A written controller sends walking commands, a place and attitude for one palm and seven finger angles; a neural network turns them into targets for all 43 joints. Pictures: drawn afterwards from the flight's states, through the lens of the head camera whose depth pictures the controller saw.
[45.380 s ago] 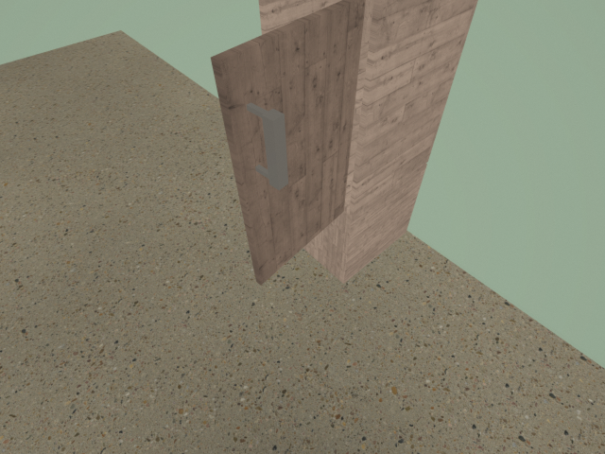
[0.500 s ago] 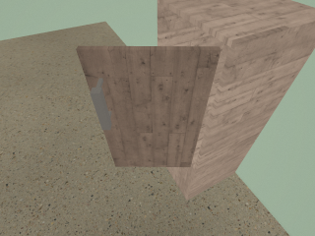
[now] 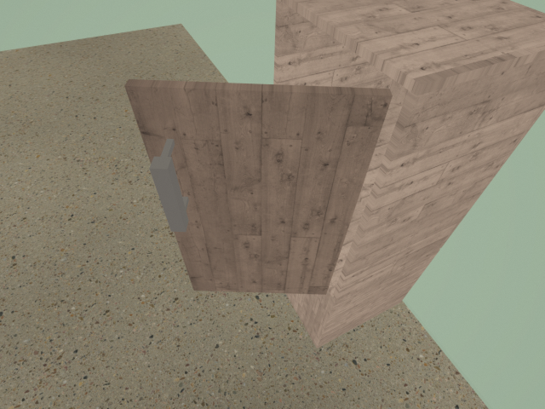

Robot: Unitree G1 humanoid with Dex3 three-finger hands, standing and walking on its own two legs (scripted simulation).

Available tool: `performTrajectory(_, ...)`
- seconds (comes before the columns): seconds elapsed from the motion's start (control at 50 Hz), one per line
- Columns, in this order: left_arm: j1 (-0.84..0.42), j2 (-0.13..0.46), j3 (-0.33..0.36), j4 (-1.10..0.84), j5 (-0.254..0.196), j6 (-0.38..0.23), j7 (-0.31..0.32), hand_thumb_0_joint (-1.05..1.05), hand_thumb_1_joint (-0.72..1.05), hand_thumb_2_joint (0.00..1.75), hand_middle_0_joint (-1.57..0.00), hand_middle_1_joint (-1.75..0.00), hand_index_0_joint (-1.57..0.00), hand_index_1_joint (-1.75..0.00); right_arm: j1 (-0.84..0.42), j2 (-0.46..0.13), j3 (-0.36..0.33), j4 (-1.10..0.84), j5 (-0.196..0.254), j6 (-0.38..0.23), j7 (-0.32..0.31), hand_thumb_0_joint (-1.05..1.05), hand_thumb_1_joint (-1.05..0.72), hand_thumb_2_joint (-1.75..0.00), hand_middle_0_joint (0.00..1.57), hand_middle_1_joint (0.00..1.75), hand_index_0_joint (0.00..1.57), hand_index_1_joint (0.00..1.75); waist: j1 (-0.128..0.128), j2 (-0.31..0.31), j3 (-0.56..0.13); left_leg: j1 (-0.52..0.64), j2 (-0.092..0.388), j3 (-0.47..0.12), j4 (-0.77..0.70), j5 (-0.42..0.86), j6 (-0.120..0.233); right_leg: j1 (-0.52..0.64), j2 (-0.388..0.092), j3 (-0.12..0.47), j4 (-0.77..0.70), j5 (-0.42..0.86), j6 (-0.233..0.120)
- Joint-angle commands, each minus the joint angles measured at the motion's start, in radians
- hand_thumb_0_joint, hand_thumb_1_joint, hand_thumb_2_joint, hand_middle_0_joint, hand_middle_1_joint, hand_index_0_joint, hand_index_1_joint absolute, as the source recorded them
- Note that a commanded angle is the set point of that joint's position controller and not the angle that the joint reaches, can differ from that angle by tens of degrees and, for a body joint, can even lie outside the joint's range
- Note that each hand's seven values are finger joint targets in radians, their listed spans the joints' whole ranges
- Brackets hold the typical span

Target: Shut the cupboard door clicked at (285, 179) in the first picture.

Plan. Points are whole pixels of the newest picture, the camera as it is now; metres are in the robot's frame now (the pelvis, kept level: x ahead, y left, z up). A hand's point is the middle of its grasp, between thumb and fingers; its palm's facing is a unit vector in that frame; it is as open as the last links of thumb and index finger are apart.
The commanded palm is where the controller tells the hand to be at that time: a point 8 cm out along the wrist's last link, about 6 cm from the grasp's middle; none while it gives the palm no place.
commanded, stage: come to a stop and stand still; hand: left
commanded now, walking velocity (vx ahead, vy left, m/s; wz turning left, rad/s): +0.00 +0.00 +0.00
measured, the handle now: (174, 186) +0.42 +0.19 +0.09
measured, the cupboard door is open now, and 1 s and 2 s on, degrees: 62 62 62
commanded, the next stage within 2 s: look again from close up in 0.26 s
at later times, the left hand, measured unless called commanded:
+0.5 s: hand out of the picture +0.00 +0.16 -0.18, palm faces +0.03 -0.98 -0.17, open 7.4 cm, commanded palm none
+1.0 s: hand out of the picture +0.01 +0.15 -0.17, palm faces +0.10 -0.98 -0.17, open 7.3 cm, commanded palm +0.10 +0.20 -0.07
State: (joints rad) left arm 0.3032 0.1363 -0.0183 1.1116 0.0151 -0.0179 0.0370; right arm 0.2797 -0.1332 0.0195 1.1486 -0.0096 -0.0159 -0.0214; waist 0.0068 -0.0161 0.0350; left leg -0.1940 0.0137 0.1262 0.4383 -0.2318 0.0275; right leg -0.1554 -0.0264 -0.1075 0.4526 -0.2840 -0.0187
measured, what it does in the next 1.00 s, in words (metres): stands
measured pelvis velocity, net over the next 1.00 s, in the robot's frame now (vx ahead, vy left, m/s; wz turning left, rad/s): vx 0.01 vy -0.01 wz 0.01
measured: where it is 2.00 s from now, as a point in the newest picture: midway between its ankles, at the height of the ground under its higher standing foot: outside the picture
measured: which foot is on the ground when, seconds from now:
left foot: down 0.00-1.00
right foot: down 0.00-1.00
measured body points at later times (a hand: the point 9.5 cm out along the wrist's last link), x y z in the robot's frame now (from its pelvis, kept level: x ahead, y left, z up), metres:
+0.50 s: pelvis +0.01 +0.00 +0.00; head +0.03 +0.00 +0.45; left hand +0.00 +0.21 -0.16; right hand +0.01 -0.22 -0.16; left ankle +0.00 +0.10 -0.74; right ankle -0.02 -0.10 -0.74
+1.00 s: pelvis +0.01 -0.01 +0.00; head +0.03 +0.00 +0.45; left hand +0.00 +0.21 -0.16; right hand +0.01 -0.23 -0.16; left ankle +0.00 +0.10 -0.74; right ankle -0.02 -0.10 -0.74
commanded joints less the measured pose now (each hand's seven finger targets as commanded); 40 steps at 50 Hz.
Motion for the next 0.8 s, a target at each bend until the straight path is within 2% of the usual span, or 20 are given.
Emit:
performTrajectory(0.0, 0.071, 0.095, 0.019, -0.02, 0.0, -0.01, 0.006, 0.0, 0.9, 0.9, -0.2, -0.3, -0.2, -0.3, 0.055, -0.078, -0.017, -0.031, 0.002, -0.018, -0.008, 0.0, -0.9, -0.9, 0.2, 0.3, 0.2, 0.3, -0.002, 0.014, 0.036, 0.019, 0.106, -0.11, -0.087, 0.156, 0.015, -0.046, -0.098, 0.103, -0.095, 0.163, -0.019)
performTrajectory(0.06, 0.076, 0.097, 0.019, -0.014, -0.002, -0.01, 0.006, 0.0, 0.9, 0.9, -0.2, -0.3, -0.2, -0.3, 0.051, -0.088, -0.017, -0.032, 0.0, -0.019, -0.009, 0.0, -0.9, -0.9, 0.2, 0.3, 0.2, 0.3, -0.002, 0.023, 0.013, 0.037, 0.105, -0.111, -0.085, 0.169, 0.013, -0.036, -0.102, 0.105, -0.093, 0.175, -0.018)
performTrajectory(0.1, 0.081, 0.093, 0.019, -0.013, 0.0, -0.01, 0.006, 0.0, 0.9, 0.9, -0.2, -0.3, -0.2, -0.3, 0.046, -0.078, -0.017, -0.028, 0.001, -0.018, -0.01, 0.0, -0.9, -0.9, 0.2, 0.3, 0.2, 0.3, 0.001, 0.015, 0.04, 0.029, 0.105, -0.109, -0.088, 0.161, 0.014, -0.041, -0.1, 0.104, -0.104, 0.177, -0.018)
performTrajectory(0.16, 0.082, 0.095, 0.019, -0.01, -0.002, -0.011, 0.006, 0.0, 0.9, 0.9, -0.2, -0.3, -0.2, -0.3, 0.043, -0.089, -0.018, -0.031, -0.001, -0.019, -0.01, 0.0, -0.9, -0.9, 0.2, 0.3, 0.2, 0.3, 0.0, 0.022, 0.017, 0.043, 0.104, -0.11, -0.085, 0.18, 0.012, -0.03, -0.104, 0.105, -0.101, 0.2, -0.019)
performTrajectory(0.2, 0.083, 0.091, 0.019, -0.01, -0.001, -0.01, 0.006, 0.0, 0.9, 0.9, -0.2, -0.3, -0.2, -0.3, 0.042, -0.083, -0.017, -0.027, 0.0, -0.019, -0.012, 0.0, -0.9, -0.9, 0.2, 0.3, 0.2, 0.3, 0.002, 0.017, 0.038, 0.035, 0.105, -0.109, -0.093, 0.171, 0.014, -0.032, -0.101, 0.104, -0.107, 0.189, -0.018)
performTrajectory(0.28, 0.079, 0.096, 0.02, -0.009, -0.002, -0.01, 0.005, 0.0, 0.9, 0.9, -0.2, -0.3, -0.2, -0.3, 0.044, -0.093, -0.017, -0.027, -0.002, -0.019, -0.012, 0.0, -0.9, -0.9, 0.2, 0.3, 0.2, 0.3, 0.0, 0.021, 0.021, 0.043, 0.104, -0.113, -0.091, 0.186, 0.011, -0.02, -0.101, 0.103, -0.104, 0.197, -0.018)
performTrajectory(0.3, 0.081, 0.093, 0.02, -0.009, 0.0, -0.009, 0.006, 0.0, 0.9, 0.9, -0.2, -0.3, -0.2, -0.3, 0.041, -0.084, -0.016, -0.025, 0.0, -0.019, -0.013, 0.0, -0.9, -0.9, 0.2, 0.3, 0.2, 0.3, 0.004, 0.014, 0.044, 0.035, 0.104, -0.112, -0.097, 0.177, 0.014, -0.026, -0.1, 0.102, -0.109, 0.192, -0.018)
performTrajectory(0.36, 0.077, 0.098, 0.02, -0.008, -0.002, -0.01, 0.005, 0.0, 0.9, 0.9, -0.2, -0.3, -0.2, -0.3, 0.043, -0.09, -0.017, -0.025, -0.002, -0.019, -0.012, 0.0, -0.9, -0.9, 0.2, 0.3, 0.2, 0.3, 0.002, 0.015, 0.022, 0.043, 0.103, -0.114, -0.093, 0.187, 0.011, -0.014, -0.103, 0.101, -0.107, 0.204, -0.018)
performTrajectory(0.4, 0.08, 0.095, 0.02, -0.009, -0.001, -0.009, 0.005, 0.0, 0.9, 0.9, -0.2, -0.3, -0.2, -0.3, 0.043, -0.084, -0.016, -0.022, -0.001, -0.019, -0.013, 0.0, -0.9, -0.9, 0.2, 0.3, 0.2, 0.3, 0.006, 0.009, 0.042, 0.038, 0.103, -0.111, -0.097, 0.182, 0.013, -0.016, -0.103, 0.097, -0.112, 0.205, -0.018)
performTrajectory(0.48, 0.08, 0.099, 0.021, -0.009, -0.003, -0.01, 0.005, 0.0, 0.9, 0.9, -0.2, -0.3, -0.2, -0.3, 0.045, -0.091, -0.016, -0.021, -0.002, -0.019, -0.012, 0.0, -0.9, -0.9, 0.2, 0.3, 0.2, 0.3, 0.005, 0.019, 0.016, 0.052, 0.103, -0.113, -0.094, 0.194, 0.011, -0.006, -0.107, 0.099, -0.111, 0.212, -0.019)
performTrajectory(0.52, 0.08, 0.097, 0.021, -0.009, -0.003, -0.009, 0.005, 0.0, 0.9, 0.9, -0.2, -0.3, -0.2, -0.3, 0.046, -0.088, -0.017, -0.018, -0.002, -0.018, -0.013, 0.0, -0.9, -0.9, 0.2, 0.3, 0.2, 0.3, 0.004, 0.018, 0.033, 0.043, 0.101, -0.113, -0.094, 0.191, 0.01, -0.01, -0.105, 0.098, -0.112, 0.213, -0.019)
performTrajectory(0.56, 0.077, 0.098, 0.023, -0.008, -0.003, -0.01, 0.006, 0.0, 0.9, 0.9, -0.2, -0.3, -0.2, -0.3, 0.05, -0.088, -0.017, -0.017, -0.003, -0.019, -0.014, 0.0, -0.9, -0.9, 0.2, 0.3, 0.2, 0.3, 0.003, 0.02, 0.009, 0.059, 0.104, -0.113, -0.092, 0.217, 0.01, 0.001, -0.105, 0.098, -0.105, 0.235, -0.02)
performTrajectory(0.6, 0.075, 0.095, 0.024, -0.009, -0.001, -0.009, 0.006, 0.0, 0.9, 0.9, -0.2, -0.3, -0.2, -0.3, 0.055, -0.081, -0.016, -0.012, -0.002, -0.019, -0.015, 0.0, -0.9, -0.9, 0.2, 0.3, 0.2, 0.3, 0.003, 0.008, 0.028, 0.051, 0.105, -0.113, -0.097, 0.214, 0.012, 0.0, -0.101, 0.095, -0.107, 0.233, -0.02)
performTrajectory(0.78, 0.084, 0.089, 0.024, -0.003, -0.003, -0.009, 0.006, 0.0, 0.9, 0.9, -0.2, -0.3, -0.2, -0.3, 0.06, -0.078, -0.016, -0.007, -0.003, -0.018, -0.016, 0.0, -0.9, -0.9, 0.2, 0.3, 0.2, 0.3, 0.005, 0.011, 0.036, 0.051, 0.101, -0.116, -0.098, 0.202, 0.009, -0.001, -0.105, 0.093, -0.117, 0.226, -0.02)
